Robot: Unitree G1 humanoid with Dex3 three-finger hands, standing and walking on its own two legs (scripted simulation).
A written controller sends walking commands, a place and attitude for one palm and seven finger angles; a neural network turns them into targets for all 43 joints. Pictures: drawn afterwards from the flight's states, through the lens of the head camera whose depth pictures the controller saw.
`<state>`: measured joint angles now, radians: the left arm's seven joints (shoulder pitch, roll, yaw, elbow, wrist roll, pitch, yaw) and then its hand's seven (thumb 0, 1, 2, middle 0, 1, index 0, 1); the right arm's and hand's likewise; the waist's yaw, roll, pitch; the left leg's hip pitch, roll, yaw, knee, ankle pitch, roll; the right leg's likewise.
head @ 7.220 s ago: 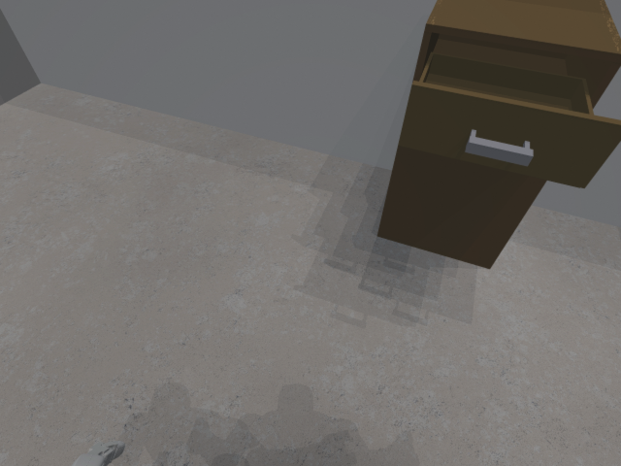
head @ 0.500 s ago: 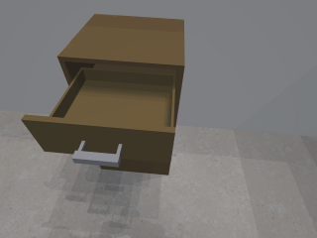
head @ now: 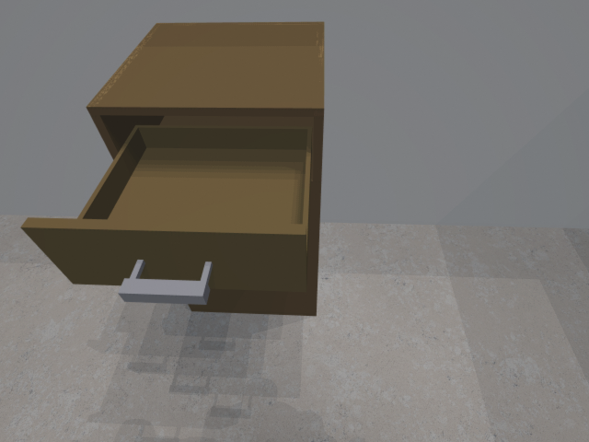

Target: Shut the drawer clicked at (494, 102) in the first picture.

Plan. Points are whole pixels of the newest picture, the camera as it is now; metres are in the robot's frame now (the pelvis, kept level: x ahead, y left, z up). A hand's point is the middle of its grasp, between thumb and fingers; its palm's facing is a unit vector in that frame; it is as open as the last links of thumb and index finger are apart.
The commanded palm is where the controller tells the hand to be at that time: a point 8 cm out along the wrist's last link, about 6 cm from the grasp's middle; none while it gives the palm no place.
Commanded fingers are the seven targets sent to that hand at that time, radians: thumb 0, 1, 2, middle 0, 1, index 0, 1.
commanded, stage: come to a stop and stand still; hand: left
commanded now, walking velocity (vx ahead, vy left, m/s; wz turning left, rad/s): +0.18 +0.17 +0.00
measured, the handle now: (169, 279) +0.34 +0.23 +0.00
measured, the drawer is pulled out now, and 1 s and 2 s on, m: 0.30 0.30 0.30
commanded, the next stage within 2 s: look again from close up in 0.92 s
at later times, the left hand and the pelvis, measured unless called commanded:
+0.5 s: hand out of the picture -0.01 +0.22 -0.17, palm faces +0.05 -0.97 -0.22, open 7.3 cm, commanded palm none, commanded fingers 0.00 0.90 0.90 -0.20 -0.30 -0.20 -0.30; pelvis -0.01 +0.04 +0.00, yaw +1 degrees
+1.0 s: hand out of the picture +0.03 +0.26 -0.17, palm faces -0.02 -0.98 -0.21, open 7.3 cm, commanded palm none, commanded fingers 0.00 0.90 0.90 -0.20 -0.30 -0.20 -0.30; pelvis +0.00 +0.08 +0.00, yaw -2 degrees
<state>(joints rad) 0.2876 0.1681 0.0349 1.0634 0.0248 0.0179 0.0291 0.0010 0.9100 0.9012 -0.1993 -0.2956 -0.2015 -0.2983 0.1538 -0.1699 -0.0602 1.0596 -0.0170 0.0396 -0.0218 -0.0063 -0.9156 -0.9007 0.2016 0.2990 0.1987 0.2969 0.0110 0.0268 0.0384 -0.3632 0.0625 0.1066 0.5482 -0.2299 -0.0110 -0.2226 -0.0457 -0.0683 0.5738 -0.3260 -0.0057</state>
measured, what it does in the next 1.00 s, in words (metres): steps on the spot: left foot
